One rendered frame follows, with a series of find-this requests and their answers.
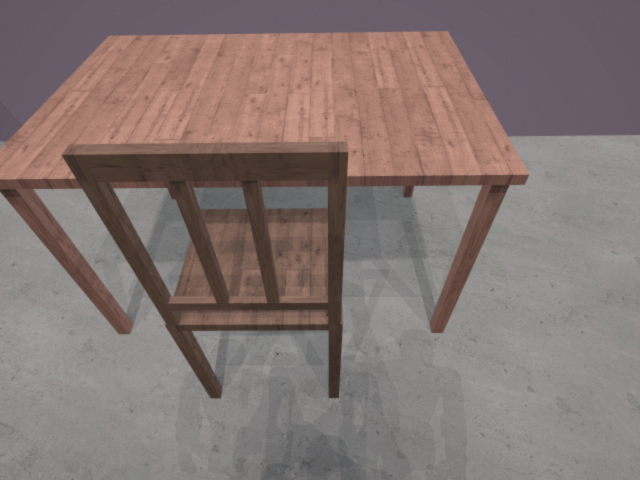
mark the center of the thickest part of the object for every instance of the chair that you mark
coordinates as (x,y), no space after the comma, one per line
(251,269)

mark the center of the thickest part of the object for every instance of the table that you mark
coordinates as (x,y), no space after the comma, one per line
(406,103)

